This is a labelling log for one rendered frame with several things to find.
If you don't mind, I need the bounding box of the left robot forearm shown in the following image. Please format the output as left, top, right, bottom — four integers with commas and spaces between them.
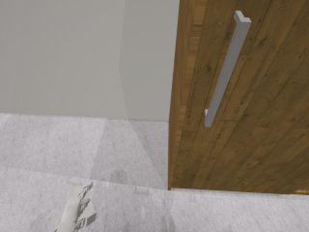
53, 221, 78, 232

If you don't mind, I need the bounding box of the handle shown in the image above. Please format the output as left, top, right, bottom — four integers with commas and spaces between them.
204, 11, 252, 128

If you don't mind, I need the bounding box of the robot left hand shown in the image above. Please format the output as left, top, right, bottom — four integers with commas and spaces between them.
60, 182, 97, 230

